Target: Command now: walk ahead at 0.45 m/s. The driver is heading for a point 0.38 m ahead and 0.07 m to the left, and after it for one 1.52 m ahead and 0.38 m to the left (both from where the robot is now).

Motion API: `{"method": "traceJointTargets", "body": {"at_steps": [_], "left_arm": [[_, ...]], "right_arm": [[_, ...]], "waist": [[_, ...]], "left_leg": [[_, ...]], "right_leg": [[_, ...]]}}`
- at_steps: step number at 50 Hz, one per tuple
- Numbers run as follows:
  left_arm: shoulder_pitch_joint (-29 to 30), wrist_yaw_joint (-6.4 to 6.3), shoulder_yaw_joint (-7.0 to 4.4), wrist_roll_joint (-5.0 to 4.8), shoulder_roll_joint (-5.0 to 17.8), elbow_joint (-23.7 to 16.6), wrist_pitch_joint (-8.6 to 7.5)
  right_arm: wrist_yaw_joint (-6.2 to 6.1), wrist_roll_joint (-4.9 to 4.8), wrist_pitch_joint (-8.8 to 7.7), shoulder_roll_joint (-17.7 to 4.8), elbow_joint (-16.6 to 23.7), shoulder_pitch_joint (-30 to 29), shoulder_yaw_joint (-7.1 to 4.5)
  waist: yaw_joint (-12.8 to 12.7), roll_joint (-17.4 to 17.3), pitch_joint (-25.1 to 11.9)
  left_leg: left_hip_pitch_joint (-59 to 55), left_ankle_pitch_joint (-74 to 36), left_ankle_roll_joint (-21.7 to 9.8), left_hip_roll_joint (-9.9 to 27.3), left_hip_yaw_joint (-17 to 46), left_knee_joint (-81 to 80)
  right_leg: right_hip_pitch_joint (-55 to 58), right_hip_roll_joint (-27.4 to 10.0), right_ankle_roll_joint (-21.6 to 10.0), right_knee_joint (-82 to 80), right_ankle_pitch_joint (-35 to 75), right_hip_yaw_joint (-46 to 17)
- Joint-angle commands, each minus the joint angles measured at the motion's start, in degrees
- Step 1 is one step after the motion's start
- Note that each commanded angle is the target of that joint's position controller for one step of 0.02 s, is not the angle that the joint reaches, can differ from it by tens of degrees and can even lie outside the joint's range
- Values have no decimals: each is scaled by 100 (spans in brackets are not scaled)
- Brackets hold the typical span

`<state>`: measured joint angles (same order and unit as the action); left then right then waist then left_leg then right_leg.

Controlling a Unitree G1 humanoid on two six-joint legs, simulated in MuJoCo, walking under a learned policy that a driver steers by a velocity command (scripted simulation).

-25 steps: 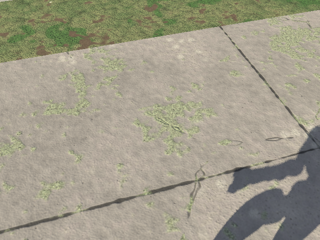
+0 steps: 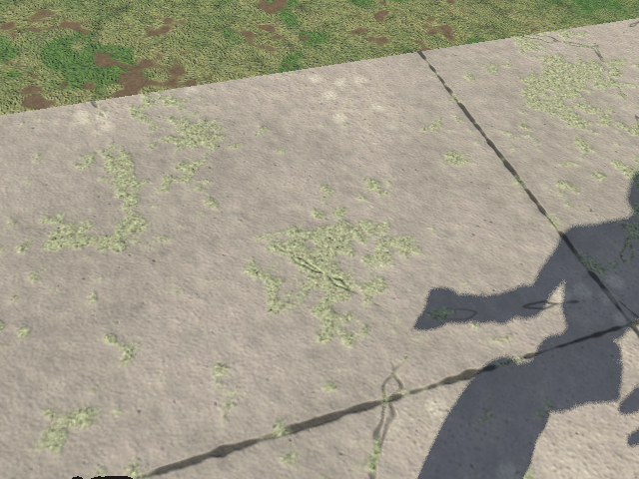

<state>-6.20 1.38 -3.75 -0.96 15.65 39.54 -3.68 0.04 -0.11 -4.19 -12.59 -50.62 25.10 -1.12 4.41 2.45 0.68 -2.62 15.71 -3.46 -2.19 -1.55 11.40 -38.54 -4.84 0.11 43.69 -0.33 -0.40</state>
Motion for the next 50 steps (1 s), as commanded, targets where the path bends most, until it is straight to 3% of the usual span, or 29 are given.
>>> {"method": "traceJointTargets", "body": {"at_steps": [1, 5, 7, 8, 9, 10, 11, 12, 13, 14, 15, 16, 18, 20, 22, 26, 31, 34, 35, 36, 37, 38, 39, 40, 41, 42, 43, 46, 50], "left_arm": [[1110, 102, 61, -36, 86, -673, -148], [1364, 218, 37, -56, 243, -811, -226], [865, 196, -69, -24, 494, -698, -220], [79, 146, -179, -26, 703, -479, -201], [-959, 63, -277, -8, 934, -199, -169], [-1813, -3, -395, 172, 1475, -55, -149], [-1903, 16, -289, 100, 1096, 53, -151], [-1466, -20, -190, 58, 766, 35, -125], [-1034, -48, -136, 41, 617, 23, -120], [-714, -27, -91, 78, 481, 82, -161], [-485, -9, -55, 136, 326, 101, -235], [-365, 6, -63, 165, 299, 153, -286], [-319, 24, -90, 149, 316, 308, -381], [-346, 1, -130, 176, 460, 444, -424], [-463, -53, -149, 189, 549, 552, -414], [-674, -137, -165, 145, 755, 663, -345], [-1186, -176, -237, 20, 990, 887, -84], [-992, -234, -296, -21, 1220, 814, 62], [-907, -261, -303, -25, 1262, 781, 115], [-860, -290, -251, -22, 1171, 733, 121], [-1303, -251, -51, 166, 563, 477, 21], [-1266, -149, 80, 152, 360, 324, -223], [-557, -62, -55, -85, 867, 184, -390], [-287, -44, -28, -160, 834, 59, -473], [-289, -87, -21, -45, 773, 100, -490], [-359, -118, -73, 67, 844, 150, -440], [-454, -109, -91, 100, 842, 154, -361], [-443, -130, -54, 188, 634, 105, -200], [455, -120, 55, 168, 415, -140, -199]], "right_arm": [[-76, -39, -35, -1075, 194, 203, -239], [-89, -95, 28, -1162, 83, 243, -296], [-117, -73, 72, -1322, 98, 156, -360], [-126, -48, 123, -1342, 119, 48, -366], [-140, -10, 135, -1286, 198, -56, -332], [-93, 70, 70, -638, 374, 483, -150], [-31, -45, -49, -463, 196, 774, -56], [1, -255, -134, -1143, 382, 86, -271], [-3, -329, -166, -1203, 577, -454, -288], [-33, -261, -153, -1065, 631, -694, -279], [-66, -182, -75, -1015, 590, -611, -324], [-72, -175, 22, -873, 507, -362, -313], [-94, -178, 170, -666, 474, -238, -293], [-130, -145, 232, -688, 628, -536, -309], [-107, -113, 196, -707, 751, -838, -315], [71, -96, 100, -532, 1010, -1654, -220], [276, -110, 108, -540, 1535, -2413, -182], [337, -110, 157, -829, 1639, -1974, -330], [322, -123, 173, -1052, 1510, -1299, -463], [239, -136, 198, -1405, 1273, -312, -665], [118, -133, 231, -2115, 1184, 177, -856], [147, -130, 152, -2086, 1398, 49, -780], [180, -59, 97, -1612, 1401, 15, -638], [172, -52, 57, -1414, 1401, -251, -582], [165, -71, 46, -1256, 1460, -661, -532], [143, -36, 41, -1071, 1556, -965, -468], [124, 6, 40, -1025, 1643, -1104, -443], [35, -41, 8, -1190, 1626, -1046, -489], [-86, -91, 66, -1317, 1501, -751, -531]], "waist": [[124, -708, 599], [-45, -756, 623], [-400, -971, 111], [-843, -1001, -414], [-1317, -947, -1066], [-1195, 275, -2144], [-1118, 1088, -2927], [-1175, 632, -1805], [-1005, 304, -944], [-769, -106, -423], [-532, 22, -251], [-370, 199, -202], [-247, 164, -21], [-248, 99, 200], [-328, 32, 257], [-658, -129, 363], [-914, -146, 528], [-502, 188, 26], [-104, 210, -359], [412, 20, -867], [228, -1273, -1491], [21, -1552, -2346], [329, -950, -1973], [181, -716, -1240], [-116, -247, -761], [-330, -298, -541], [-471, -417, -462], [-566, -413, -330], [-254, -629, -121]], "left_leg": [[413, -2086, -635, 1280, 589, -503], [-281, -3026, -602, 1618, 584, -88], [-576, -4994, -494, 1632, 523, 688], [-484, -5844, -395, 1486, 371, 1609], [460, -5415, -229, 1299, 307, 2870], [2742, -2404, 76, 513, 183, 5191], [3772, 1625, 161, -176, 939, 6525], [4340, 1392, 110, 204, 1131, 6866], [4378, 849, 67, 520, 885, 6642], [4194, 465, 91, 743, 779, 6267], [3866, 172, 105, 934, 819, 5966], [3525, 19, 145, 1025, 842, 5875], [3455, -79, 236, 1085, 829, 5731], [3833, -486, 330, 1109, 909, 5411], [4125, -1167, 374, 1078, 938, 4834], [3967, -2195, 321, 962, 415, 3325], [4523, -1502, 78, 831, 91, 2553], [3554, -569, -241, 309, -395, 2497], [2663, -493, -405, 37, -515, 2359], [1108, -834, -647, -109, -336, 2002], [-1124, -717, -1412, 1289, 2061, 1967], [-2144, 77, -2267, 2209, 4981, 858], [-1984, 114, -1896, 2082, 4453, 568], [-1212, -268, -1659, 1876, 3607, 582], [-307, -903, -1465, 1618, 2933, 563], [359, -1478, -1364, 1421, 2477, 460], [774, -1747, -1350, 1289, 2320, 329], [1371, -2401, -1391, 1094, 1855, 161], [1683, -1853, -1050, 711, 1449, 242]], "right_leg": [[29, 235, 11, -883, 566, 264], [128, 347, -309, -1391, 154, 205], [947, 639, -541, -1395, -278, 379], [1974, 816, -727, -1511, -241, 517], [3711, 481, -973, -1376, -11, 170], [6282, -1161, -1727, -1225, -473, -2119], [6824, -1950, -2193, -2257, -1489, -4298], [5885, -1709, -1819, -2597, -2056, -3610], [4838, -1505, -1564, -2785, -1890, -2658], [3915, -1259, -1409, -3049, -1416, -2060], [3374, -1019, -1271, -3239, -1070, -1535], [2977, -909, -1238, -3443, -961, -1212], [2533, -879, -1279, -3711, -613, -715], [2438, -868, -1272, -3852, -294, -298], [2641, -781, -1221, -3852, 31, 81], [2998, -685, -1034, -3832, 335, 712], [4365, -1125, -930, -3310, 984, 888], [4638, -1142, -715, -2153, 3559, 1142], [4472, -1028, -609, -1187, 4133, 1257], [3690, -782, -387, 202, 3627, 1372], [1347, -137, -40, 2367, 164, 1345], [-137, 852, 101, 3680, -3348, 34], [-766, 493, -50, 3845, -2995, -571], [-883, 252, -164, 3483, -2506, -490], [-601, 9, -152, 2922, -2138, -450], [-175, -158, -104, 2492, -1898, -449], [143, -206, -40, 2323, -1756, -456], [300, -127, 266, 1610, -1352, -290], [536, 178, 430, -244, 58, -217]]}}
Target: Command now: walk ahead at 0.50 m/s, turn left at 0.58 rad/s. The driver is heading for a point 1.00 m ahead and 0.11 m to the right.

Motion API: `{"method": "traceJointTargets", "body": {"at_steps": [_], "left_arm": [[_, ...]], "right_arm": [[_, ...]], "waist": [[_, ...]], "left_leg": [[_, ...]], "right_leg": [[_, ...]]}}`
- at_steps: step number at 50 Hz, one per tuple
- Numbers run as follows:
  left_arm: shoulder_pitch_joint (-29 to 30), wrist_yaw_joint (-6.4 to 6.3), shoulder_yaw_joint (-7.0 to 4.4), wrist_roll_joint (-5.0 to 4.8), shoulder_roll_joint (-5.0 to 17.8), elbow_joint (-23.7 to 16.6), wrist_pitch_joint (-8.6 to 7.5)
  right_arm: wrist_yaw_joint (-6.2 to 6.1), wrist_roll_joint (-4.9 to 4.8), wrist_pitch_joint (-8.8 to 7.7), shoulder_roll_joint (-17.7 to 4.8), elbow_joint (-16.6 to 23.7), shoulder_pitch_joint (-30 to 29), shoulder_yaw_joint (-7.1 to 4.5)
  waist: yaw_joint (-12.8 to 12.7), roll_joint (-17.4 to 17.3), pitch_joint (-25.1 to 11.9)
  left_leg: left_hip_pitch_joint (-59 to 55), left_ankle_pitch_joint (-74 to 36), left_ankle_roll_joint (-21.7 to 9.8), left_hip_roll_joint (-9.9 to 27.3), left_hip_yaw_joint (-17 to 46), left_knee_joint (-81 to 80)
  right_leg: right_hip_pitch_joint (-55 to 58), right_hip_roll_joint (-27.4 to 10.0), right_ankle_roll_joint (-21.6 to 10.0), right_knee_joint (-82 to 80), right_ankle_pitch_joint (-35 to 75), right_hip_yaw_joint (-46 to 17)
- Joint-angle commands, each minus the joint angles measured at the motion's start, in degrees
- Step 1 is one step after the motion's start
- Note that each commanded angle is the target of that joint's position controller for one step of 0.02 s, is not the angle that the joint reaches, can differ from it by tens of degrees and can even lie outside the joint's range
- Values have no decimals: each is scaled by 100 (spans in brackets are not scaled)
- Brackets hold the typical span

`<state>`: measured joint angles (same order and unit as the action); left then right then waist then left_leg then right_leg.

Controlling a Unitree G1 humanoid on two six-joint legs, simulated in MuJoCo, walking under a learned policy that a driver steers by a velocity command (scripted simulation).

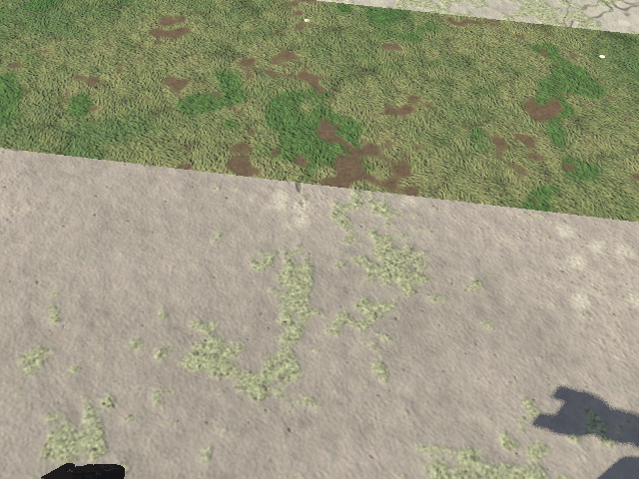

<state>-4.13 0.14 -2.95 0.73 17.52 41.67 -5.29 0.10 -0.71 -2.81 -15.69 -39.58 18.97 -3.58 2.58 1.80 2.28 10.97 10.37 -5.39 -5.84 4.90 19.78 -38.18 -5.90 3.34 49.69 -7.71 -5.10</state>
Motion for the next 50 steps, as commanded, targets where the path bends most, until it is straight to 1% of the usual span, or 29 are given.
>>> {"method": "traceJointTargets", "body": {"at_steps": [1, 4, 6, 8, 9, 10, 11, 12, 13, 14, 15, 16, 18, 20, 25, 28, 32, 34, 35, 36, 37, 38, 39, 40, 41, 42, 43, 45, 50], "left_arm": [[437, 27, -8, -25, 205, -401, -54], [699, 118, -19, -98, 305, -471, -125], [711, 170, -66, -92, 436, -500, -179], [504, 188, -122, -91, 550, -478, -221], [174, 177, -170, -78, 609, -391, -241], [-406, 150, -264, -32, 779, -240, -266], [-1299, 122, -330, 34, 1059, -150, -274], [-1883, 160, -473, 30, 1516, 113, -200], [-1930, 206, -344, -173, 971, 129, -189], [-1612, 177, -257, -176, 676, 69, -159], [-1282, 157, -207, -94, 596, 1, -115], [-1098, 150, -164, -52, 492, 12, -89], [-1019, 130, -94, -12, 328, 42, -109], [-1134, 109, -110, -84, 416, 137, -132], [-1395, 39, -168, -155, 711, 338, -50], [-1676, 35, -158, -194, 767, 488, 6], [-1951, 19, -169, -220, 846, 675, 124], [-1890, -11, -206, -221, 955, 709, 184], [-1771, -26, -218, -231, 1006, 695, 209], [-1741, -37, -182, -213, 921, 669, 220], [-1676, -49, -64, -73, 656, 498, 194], [-2378, -9, 146, -68, -21, 393, 72], [-2098, 34, 24, -181, 542, 480, -29], [-1581, 63, -62, -318, 798, 322, -77], [-1282, 51, -50, -311, 731, 277, -78], [-1154, 42, -68, -233, 671, 262, -43], [-1267, 40, -87, -217, 604, 297, 30], [-1456, 20, -61, -233, 363, 374, 184], [-902, 28, -79, -193, 251, 180, 264]], "right_arm": [[-102, -35, -57, -1027, 367, -67, -292], [-99, -49, -53, -982, 199, 201, -274], [-107, -47, -43, -902, 104, 305, -251], [-112, -17, -10, -925, 61, 258, -265], [-106, -11, 14, -900, 71, 175, -256], [-94, 12, 23, -746, 102, 147, -199], [-98, 90, 28, -525, 217, 184, -90], [-92, -70, -45, -147, 230, 1105, 13], [-104, -120, -85, -615, 129, 963, -38], [-92, -145, -98, -899, 232, 241, -117], [-102, -64, -112, -865, 349, -213, -96], [-88, 29, -144, -795, 435, -471, -100], [-46, 31, -140, -624, 415, -341, -92], [-34, 28, -113, -446, 414, -322, -44], [4, 48, -160, -214, 637, -1186, 75], [75, -4, -202, -190, 736, -1695, 93], [192, -52, -251, -278, 933, -2149, 61], [221, -37, -271, -415, 914, -1955, 5], [207, -8, -276, -540, 796, -1517, -68], [162, 24, -263, -788, 551, -717, -200], [92, 93, -236, -1186, 359, 357, -320], [105, 113, -203, -1625, 260, 606, -397], [108, 41, -180, -1054, 257, 678, -265], [88, 40, -185, -862, 276, 280, -185], [85, 68, -191, -746, 299, -71, -142], [106, 101, -212, -602, 285, -335, -102], [114, 144, -258, -494, 268, -493, -72], [127, 129, -363, -483, 153, -581, -96], [33, 175, -417, -675, -147, -471, -169]], "waist": [[13, -632, -261], [176, -736, -241], [164, -789, -208], [25, -939, -168], [-172, -973, -255], [-443, -873, -639], [-795, -304, -1489], [-466, 1648, -2089], [-660, 1175, -1810], [-775, 598, -1026], [-679, 145, -652], [-573, 61, -325], [-352, 354, -332], [-310, 389, -343], [-548, 230, -163], [-749, 224, -50], [-801, 264, 103], [-590, 334, -4], [-294, 339, -257], [84, 228, -782], [505, -291, -1642], [146, -1871, -2336], [373, -1434, -2279], [337, -1091, -1380], [184, -647, -943], [25, -513, -599], [-167, -620, -498], [-328, -671, -393], [-272, -477, -79]], "left_leg": [[368, -1078, -779, 1044, 820, -559], [91, -639, -694, 1267, 1048, -408], [-322, -585, -640, 1475, 1310, -147], [-599, -928, -559, 1628, 1496, 116], [-635, -1430, -471, 1537, 1453, 424], [-547, -2024, -322, 1221, 1240, 1177], [147, -1214, -99, 852, 862, 2745], [2315, 1654, 381, -53, 295, 4749], [3154, 2224, 402, 164, 696, 5445], [3433, 1723, 372, 418, 640, 5607], [3292, 1294, 361, 675, 354, 5427], [3212, 992, 368, 858, 247, 5069], [2723, 687, 393, 1080, 138, 4592], [2700, 658, 469, 1141, -18, 4184], [2708, -629, 612, 1154, -262, 2476], [2385, -1265, 614, 990, -409, 1659], [2363, -999, 428, 865, -417, 1130], [1955, -639, 257, 756, -478, 917], [1271, -637, 131, 607, -621, 733], [76, -768, -49, 557, -673, 663], [-1676, -1045, -428, 1523, 356, 930], [-3434, -10, -1344, 2815, 2987, 408], [-3343, 799, -1316, 2781, 3581, -56], [-2611, 647, -1076, 2627, 2688, -172], [-1833, 154, -929, 2390, 2007, -306], [-1197, -275, -854, 2196, 1544, -509], [-765, -518, -782, 2058, 1185, -712], [-290, -794, -789, 1992, 706, -1035], [-328, -1403, -651, 1910, -317, -1303]], "right_leg": [[660, 383, 103, -1226, 1074, 270], [875, 445, 3, -1768, 1451, 220], [860, 426, -166, -2008, 1201, 146], [1031, 444, -372, -2112, 671, 210], [1458, 533, -506, -2296, 548, 356], [2331, 485, -696, -2348, 601, 361], [3801, -373, -1060, -2205, 623, -587], [5661, -1506, -2073, -2774, -666, -3302], [5659, -1610, -2044, -3290, -2122, -4127], [4999, -1424, -1797, -3368, -2174, -3280], [4292, -1180, -1639, -3419, -1594, -2566], [3730, -978, -1643, -3541, -958, -2120], [3278, -657, -1583, -3738, -106, -1521], [3168, -624, -1679, -3874, 483, -1158], [3153, -477, -1582, -4099, 1119, -402], [3199, -426, -1469, -4040, 1109, -153], [3766, -743, -1376, -3775, 1254, -280], [3995, -827, -1266, -3423, 1946, -265], [3966, -715, -1171, -2919, 2808, -106], [3674, -449, -1032, -1984, 3296, 122], [2558, -151, -824, -319, 2005, 351], [332, 851, -460, 1662, -1877, 458], [-368, 650, -491, 2341, -2496, -184], [-694, 391, -537, 2455, -2041, -134], [-527, 145, -521, 2236, -1545, -9], [-346, 0, -472, 1920, -1235, 14], [-9, -131, -439, 1748, -1008, -50], [296, -149, -347, 1562, -798, -73], [-198, -74, -226, 474, 528, -242]]}}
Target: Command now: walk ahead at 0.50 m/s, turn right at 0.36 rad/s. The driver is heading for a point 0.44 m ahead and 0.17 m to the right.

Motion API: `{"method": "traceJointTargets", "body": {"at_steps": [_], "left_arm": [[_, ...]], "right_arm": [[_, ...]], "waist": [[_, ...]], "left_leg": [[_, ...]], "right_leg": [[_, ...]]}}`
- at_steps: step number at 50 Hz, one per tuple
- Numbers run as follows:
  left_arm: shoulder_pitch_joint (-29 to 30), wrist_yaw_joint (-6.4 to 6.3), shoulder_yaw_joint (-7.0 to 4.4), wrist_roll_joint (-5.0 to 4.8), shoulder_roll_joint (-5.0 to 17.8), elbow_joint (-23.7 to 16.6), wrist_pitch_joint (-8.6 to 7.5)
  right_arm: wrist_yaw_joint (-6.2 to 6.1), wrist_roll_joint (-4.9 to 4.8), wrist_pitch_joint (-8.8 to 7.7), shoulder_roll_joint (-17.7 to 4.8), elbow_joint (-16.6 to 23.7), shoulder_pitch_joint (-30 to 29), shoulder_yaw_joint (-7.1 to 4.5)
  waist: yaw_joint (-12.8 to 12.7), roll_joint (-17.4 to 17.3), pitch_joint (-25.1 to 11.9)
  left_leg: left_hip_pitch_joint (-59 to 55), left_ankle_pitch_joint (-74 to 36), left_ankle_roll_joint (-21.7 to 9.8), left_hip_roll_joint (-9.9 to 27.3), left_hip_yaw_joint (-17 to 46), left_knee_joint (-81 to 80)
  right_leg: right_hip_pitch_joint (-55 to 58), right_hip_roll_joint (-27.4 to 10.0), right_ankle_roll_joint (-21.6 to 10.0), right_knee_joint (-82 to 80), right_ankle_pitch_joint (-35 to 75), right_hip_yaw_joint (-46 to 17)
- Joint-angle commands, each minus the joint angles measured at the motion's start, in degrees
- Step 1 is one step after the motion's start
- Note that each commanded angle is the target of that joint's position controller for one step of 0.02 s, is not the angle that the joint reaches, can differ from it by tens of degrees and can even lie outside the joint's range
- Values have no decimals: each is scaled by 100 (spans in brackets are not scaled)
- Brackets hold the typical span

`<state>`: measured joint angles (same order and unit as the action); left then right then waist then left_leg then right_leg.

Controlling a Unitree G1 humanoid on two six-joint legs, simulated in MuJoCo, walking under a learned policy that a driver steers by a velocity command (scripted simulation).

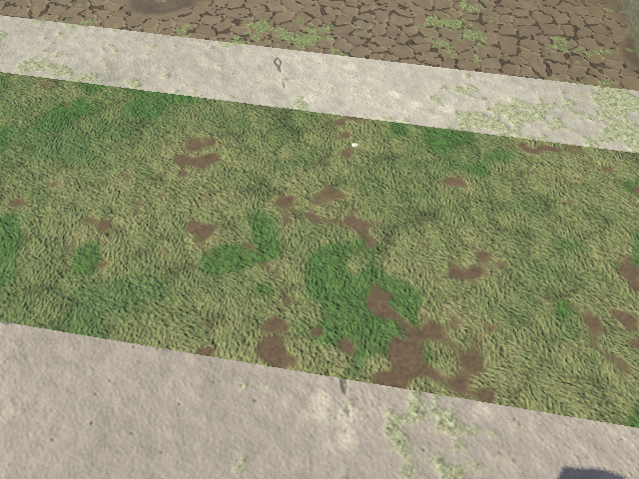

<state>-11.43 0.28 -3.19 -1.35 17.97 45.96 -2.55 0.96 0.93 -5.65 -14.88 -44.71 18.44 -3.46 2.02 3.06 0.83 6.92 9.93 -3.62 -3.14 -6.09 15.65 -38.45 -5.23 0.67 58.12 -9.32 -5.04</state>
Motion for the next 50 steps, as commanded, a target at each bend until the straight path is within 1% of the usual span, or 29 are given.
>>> {"method": "traceJointTargets", "body": {"at_steps": [1, 5, 9, 12, 13, 14, 15, 16, 17, 18, 19, 20, 21, 23, 25, 28, 31, 33, 35, 36, 37, 38, 39, 40, 41, 43, 46, 49, 50], "left_arm": [[-35, 46, -49, 20, 182, -284, -28], [760, 172, 28, 39, 25, -582, -62], [1252, 306, 27, 25, 56, -955, -53], [838, 366, -108, 27, 294, -1042, -18], [176, 349, -236, 14, 501, -907, -5], [-784, 267, -432, 2, 852, -674, 14], [-1387, 136, -621, 2, 1543, -580, 61], [-1262, 147, -557, -20, 1557, -740, -3], [-1242, 158, -425, 32, 1101, -740, -43], [-986, 147, -366, 34, 879, -739, -78], [-590, 140, -314, 24, 725, -799, -86], [-279, 119, -250, 57, 532, -895, -88], [-57, 97, -217, 130, 471, -1001, -85], [31, 48, -236, 155, 555, -987, -111], [-49, -24, -259, 153, 668, -877, -107], [-265, -109, -246, 87, 646, -716, -12], [-476, -139, -211, 92, 614, -548, 55], [-440, -136, -185, 110, 566, -482, 67], [-263, -138, -152, 99, 487, -438, 82], [-340, -134, -124, 130, 393, -430, 70], [-785, -116, -64, 246, 214, -458, 19], [-1464, -121, 19, 184, 23, -251, 11], [-1225, -107, -22, 147, 344, -255, 91], [-917, -119, -91, 93, 530, -321, 216], [-664, -157, -110, 72, 491, -317, 364], [-524, -212, -117, 100, 378, -302, 576], [-776, -228, -66, 152, 105, -30, 555], [-801, -185, -64, 266, 61, 114, 497], [-614, -199, -68, 327, 206, 9, 480]], "right_arm": [[-70, 2, -125, -781, 336, -428, -182], [-133, -54, -56, -945, 118, -125, -219], [-161, -151, 126, -1060, -97, 148, -274], [-244, -184, 266, -1280, -62, -17, -333], [-279, -184, 322, -1321, -36, -92, -338], [-316, -185, 328, -1266, 14, -131, -299], [-274, -4, 218, -733, 265, 239, -117], [-174, -9, -16, -452, 405, 248, 32], [-75, -242, -185, -910, 530, -425, -89], [-52, -323, -268, -908, 649, -723, -68], [-92, -203, -288, -868, 611, -752, -72], [-126, -81, -240, -947, 572, -707, -130], [-120, -57, -154, -944, 543, -586, -149], [-141, -14, -13, -790, 477, -367, -127], [-176, 10, 48, -604, 529, -541, -61], [-125, -14, 31, -433, 591, -1050, 30], [-24, -63, -5, -541, 651, -1362, 9], [20, -11, -31, -693, 663, -1352, -52], [30, 61, -71, -763, 547, -1012, -107], [2, 120, -102, -880, 485, -809, -137], [-33, 220, -121, -1179, 567, -732, -165], [-59, 235, -30, -877, 525, -536, -87], [-31, 79, 53, -490, 417, -336, 13], [-2, -17, 122, -451, 375, -466, 59], [6, -28, 194, -497, 387, -713, 60], [-10, 20, 305, -617, 474, -1366, 47], [-72, 52, 422, -621, 408, -1544, 23], [-115, -51, 438, -436, 226, -1372, 86], [-106, -25, 426, -371, 160, -1284, 114]], "waist": [[-175, -600, 97], [158, -490, 332], [269, -529, 446], [-107, -850, -22], [-492, -855, -400], [-980, -670, -893], [-885, 562, -1535], [-669, 895, -2336], [-971, 351, -1931], [-842, 136, -1205], [-549, -278, -715], [-334, -226, -475], [-159, -82, -343], [-13, -102, -320], [-37, -51, -278], [-321, 139, -453], [-497, 208, -512], [-446, 229, -489], [-184, 190, -508], [-128, -15, -637], [-359, -682, -1128], [-355, -1493, -1833], [-143, -1606, -1932], [-142, -1164, -1598], [-179, -888, -1226], [-354, -1022, -601], [-426, -1235, -571], [-458, -981, -595], [-362, -759, -404]], "left_leg": [[57, -1408, -754, 1572, 567, -907], [-297, -1461, -612, 1641, 86, -920], [-1222, -2110, -506, 1912, -109, -467], [-1452, -4729, -291, 1919, -379, 659], [-1278, -5293, -176, 1801, -506, 1586], [-472, -4739, 41, 1564, -621, 2909], [1845, -1328, 393, 942, -606, 5053], [3345, 2419, 537, -47, 625, 6380], [3982, 2099, 399, 331, 1243, 6551], [4082, 1600, 286, 570, 1139, 6180], [3796, 1234, 297, 800, 1096, 5610], [3371, 1004, 353, 953, 1084, 5184], [3017, 880, 434, 1002, 1053, 5058], [2662, 747, 645, 944, 872, 4692], [2516, 215, 766, 808, 712, 3930], [2064, -1161, 738, 573, 619, 2569], [1891, -1693, 625, 465, 756, 1862], [1894, -1388, 448, 466, 865, 1581], [1449, -1502, 225, 411, 805, 1063], [834, -2850, 84, 569, 892, 826], [-352, -4998, -319, 1340, 1568, 1250], [-1379, -5647, -1249, 2228, 2528, 1372], [-1286, -4888, -1524, 2497, 3158, 1042], [-912, -3309, -1364, 2374, 3217, 825], [-444, -1950, -1156, 2201, 3099, 580], [672, -160, -783, 1807, 2590, 82], [1295, 368, -583, 1295, 1813, -28], [1508, 1467, -250, 1078, 1533, 95], [1612, 1838, -9, 956, 1447, 222]], "right_leg": [[-108, -116, 27, -722, 1016, -165], [-30, -44, -80, -1752, 1568, 247], [-339, 61, -307, -2205, 822, 537], [616, 547, -623, -2241, -77, 1047], [1504, 795, -785, -2393, -105, 1163], [3054, 878, -1032, -2741, 248, 927], [5300, -539, -1807, -2728, 266, -1444], [6302, -1468, -2645, -3760, -474, -4276], [6091, -1308, -2306, -4022, -623, -3697], [5302, -1083, -2069, -4050, -368, -2860], [4383, -829, -1871, -4109, 151, -2250], [3693, -637, -1775, -4231, 694, -1826], [3201, -548, -1757, -4328, 1436, -1593], [2654, -445, -1769, -4312, 3075, -1016], [2349, -211, -1617, -4248, 3889, -464], [2385, 94, -1261, -4088, 3551, -65], [2781, -137, -1179, -3923, 2858, -357], [3103, -341, -1125, -3588, 2715, -637], [3213, -281, -958, -3038, 2596, -749], [3095, 42, -746, -2579, 2371, -638], [2479, 505, -472, -1773, 1069, -496], [1752, 838, -94, -667, -1200, -302], [1429, 790, 125, -41, -3037, -296], [1214, 612, 209, 207, -3111, -376], [1109, 484, 289, 279, -2881, -283], [1456, 274, 335, -512, -2356, -113], [2502, 416, 266, -1832, -1315, 278], [3175, 439, 15, -2965, -158, 399], [3067, 133, -136, -3206, -196, 47]]}}
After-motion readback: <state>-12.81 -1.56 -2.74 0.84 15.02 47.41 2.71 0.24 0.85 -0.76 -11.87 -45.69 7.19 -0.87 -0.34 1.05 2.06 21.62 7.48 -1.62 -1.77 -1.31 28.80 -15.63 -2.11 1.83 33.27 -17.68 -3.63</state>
